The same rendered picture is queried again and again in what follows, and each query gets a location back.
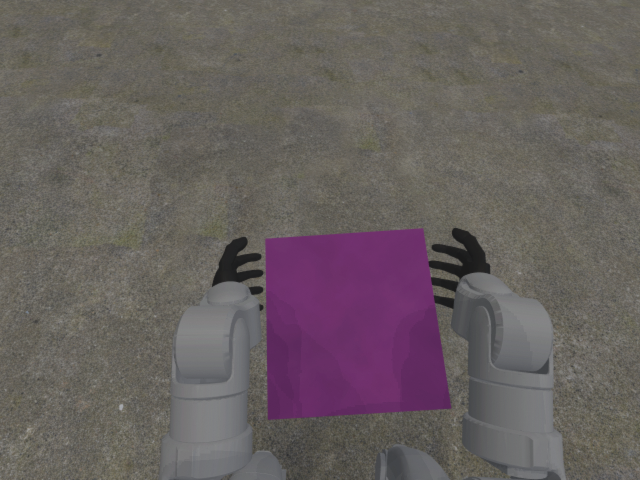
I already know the carton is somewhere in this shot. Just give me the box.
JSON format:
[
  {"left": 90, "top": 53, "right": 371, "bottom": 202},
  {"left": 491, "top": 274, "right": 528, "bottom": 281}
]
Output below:
[{"left": 265, "top": 228, "right": 451, "bottom": 420}]

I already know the robot left hand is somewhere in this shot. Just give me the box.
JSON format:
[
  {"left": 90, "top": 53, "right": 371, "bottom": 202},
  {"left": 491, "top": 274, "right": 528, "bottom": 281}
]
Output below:
[{"left": 212, "top": 237, "right": 264, "bottom": 311}]

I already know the robot thigh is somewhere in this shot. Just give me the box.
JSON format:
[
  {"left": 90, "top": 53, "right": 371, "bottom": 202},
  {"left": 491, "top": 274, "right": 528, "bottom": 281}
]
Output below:
[
  {"left": 229, "top": 454, "right": 286, "bottom": 480},
  {"left": 375, "top": 446, "right": 450, "bottom": 480}
]

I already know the left robot thigh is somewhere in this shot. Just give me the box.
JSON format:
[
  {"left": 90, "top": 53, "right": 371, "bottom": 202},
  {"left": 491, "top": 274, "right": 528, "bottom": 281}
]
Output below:
[{"left": 229, "top": 454, "right": 286, "bottom": 480}]

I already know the robot right forearm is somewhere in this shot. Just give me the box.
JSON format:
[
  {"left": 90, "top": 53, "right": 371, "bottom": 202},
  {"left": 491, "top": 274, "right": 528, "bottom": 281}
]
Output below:
[{"left": 451, "top": 272, "right": 566, "bottom": 480}]

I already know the right robot thigh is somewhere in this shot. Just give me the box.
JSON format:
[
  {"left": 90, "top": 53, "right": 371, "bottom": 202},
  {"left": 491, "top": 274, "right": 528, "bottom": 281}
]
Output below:
[{"left": 375, "top": 446, "right": 450, "bottom": 480}]

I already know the robot right hand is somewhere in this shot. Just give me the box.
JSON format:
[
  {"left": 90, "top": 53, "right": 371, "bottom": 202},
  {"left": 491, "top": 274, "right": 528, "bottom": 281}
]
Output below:
[{"left": 429, "top": 228, "right": 490, "bottom": 309}]

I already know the robot left forearm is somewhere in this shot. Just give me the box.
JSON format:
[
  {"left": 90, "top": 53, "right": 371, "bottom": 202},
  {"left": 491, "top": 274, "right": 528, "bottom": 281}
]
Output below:
[{"left": 158, "top": 281, "right": 262, "bottom": 480}]

